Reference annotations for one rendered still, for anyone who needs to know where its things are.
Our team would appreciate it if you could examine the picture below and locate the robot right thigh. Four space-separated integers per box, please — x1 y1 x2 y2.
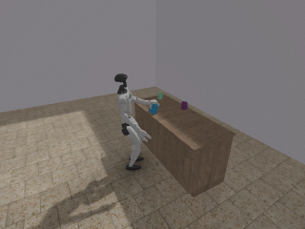
122 124 140 151

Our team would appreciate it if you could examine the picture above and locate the right robot forearm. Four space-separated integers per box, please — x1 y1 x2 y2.
122 114 141 132

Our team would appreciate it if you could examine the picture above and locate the left robot hand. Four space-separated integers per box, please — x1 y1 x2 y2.
149 99 160 109

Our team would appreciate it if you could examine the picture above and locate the right robot upper arm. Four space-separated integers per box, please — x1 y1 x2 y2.
118 94 128 119

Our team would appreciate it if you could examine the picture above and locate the sponge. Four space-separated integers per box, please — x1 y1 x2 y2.
149 104 158 115

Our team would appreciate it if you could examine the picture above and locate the robot head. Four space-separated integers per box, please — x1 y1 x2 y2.
114 73 128 94

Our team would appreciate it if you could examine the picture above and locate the table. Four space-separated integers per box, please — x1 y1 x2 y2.
134 94 236 198

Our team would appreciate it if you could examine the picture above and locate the left robot upper arm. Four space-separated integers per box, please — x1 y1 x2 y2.
125 87 137 103

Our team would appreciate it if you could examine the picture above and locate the right robot hand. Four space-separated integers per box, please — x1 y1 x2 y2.
138 130 152 142

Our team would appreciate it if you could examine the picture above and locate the left robot forearm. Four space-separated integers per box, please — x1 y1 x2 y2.
136 97 152 106

